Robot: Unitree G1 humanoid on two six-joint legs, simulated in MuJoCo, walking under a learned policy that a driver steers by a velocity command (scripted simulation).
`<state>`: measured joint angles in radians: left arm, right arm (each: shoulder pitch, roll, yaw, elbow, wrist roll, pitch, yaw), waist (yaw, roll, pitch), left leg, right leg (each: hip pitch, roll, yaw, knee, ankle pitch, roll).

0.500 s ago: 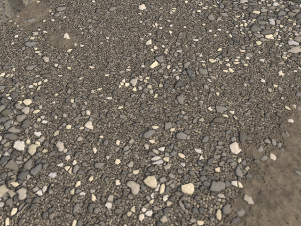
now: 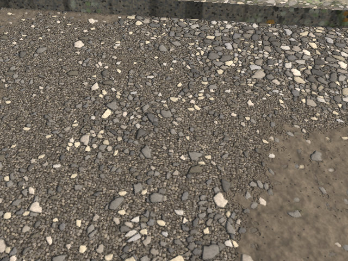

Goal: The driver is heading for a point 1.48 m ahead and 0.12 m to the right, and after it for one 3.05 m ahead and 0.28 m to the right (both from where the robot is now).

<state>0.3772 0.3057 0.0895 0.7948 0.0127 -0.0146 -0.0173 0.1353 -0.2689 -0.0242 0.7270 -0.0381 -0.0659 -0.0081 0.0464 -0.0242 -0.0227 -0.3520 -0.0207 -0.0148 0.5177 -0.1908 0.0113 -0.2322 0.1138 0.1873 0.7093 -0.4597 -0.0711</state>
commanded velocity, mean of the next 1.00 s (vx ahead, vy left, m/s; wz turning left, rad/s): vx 0.49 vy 0.00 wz -0.37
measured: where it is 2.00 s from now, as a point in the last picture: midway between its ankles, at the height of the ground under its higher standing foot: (249, 159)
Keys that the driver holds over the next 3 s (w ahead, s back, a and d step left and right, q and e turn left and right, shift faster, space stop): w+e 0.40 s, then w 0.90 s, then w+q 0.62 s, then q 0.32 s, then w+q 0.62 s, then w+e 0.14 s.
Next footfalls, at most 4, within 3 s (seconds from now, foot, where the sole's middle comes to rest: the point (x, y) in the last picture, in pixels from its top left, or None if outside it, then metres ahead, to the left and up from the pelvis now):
0.46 right None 0.35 -0.15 -0.77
1.02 left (213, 214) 0.71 -0.11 -0.77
1.54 right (274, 179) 0.90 -0.40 -0.77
2.06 left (232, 130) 1.19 -0.23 -0.77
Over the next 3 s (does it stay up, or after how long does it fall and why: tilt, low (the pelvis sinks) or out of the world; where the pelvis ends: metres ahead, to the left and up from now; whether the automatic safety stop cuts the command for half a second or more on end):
stays up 1.34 -0.25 0.01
